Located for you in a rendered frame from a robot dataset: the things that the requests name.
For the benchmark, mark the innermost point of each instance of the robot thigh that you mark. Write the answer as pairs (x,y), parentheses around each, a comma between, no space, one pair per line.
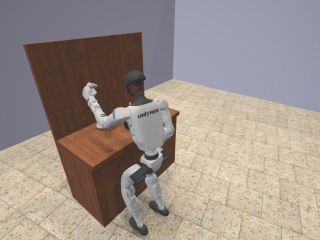
(134,174)
(151,179)

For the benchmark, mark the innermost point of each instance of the robot right upper arm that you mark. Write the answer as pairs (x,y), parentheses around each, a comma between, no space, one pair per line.
(166,117)

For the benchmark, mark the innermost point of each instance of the robot left thigh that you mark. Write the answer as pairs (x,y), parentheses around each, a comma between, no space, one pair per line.
(134,174)

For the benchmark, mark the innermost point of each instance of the robot right forearm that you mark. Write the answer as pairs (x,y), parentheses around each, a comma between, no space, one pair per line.
(166,137)

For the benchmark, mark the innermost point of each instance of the robot left upper arm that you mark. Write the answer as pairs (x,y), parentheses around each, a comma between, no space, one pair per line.
(119,115)

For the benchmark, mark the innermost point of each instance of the robot right thigh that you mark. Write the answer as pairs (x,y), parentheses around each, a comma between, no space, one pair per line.
(151,179)

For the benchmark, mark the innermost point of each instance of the left robot hand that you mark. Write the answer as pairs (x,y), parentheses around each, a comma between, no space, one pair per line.
(87,92)

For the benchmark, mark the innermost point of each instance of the robot left forearm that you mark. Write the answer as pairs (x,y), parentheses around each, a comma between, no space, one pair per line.
(96,109)

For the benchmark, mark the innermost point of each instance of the lid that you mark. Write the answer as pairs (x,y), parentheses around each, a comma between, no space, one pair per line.
(98,126)

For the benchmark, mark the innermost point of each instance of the pot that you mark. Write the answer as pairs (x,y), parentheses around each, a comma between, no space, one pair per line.
(126,125)

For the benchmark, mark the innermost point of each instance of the table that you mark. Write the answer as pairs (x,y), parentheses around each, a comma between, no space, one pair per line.
(94,159)

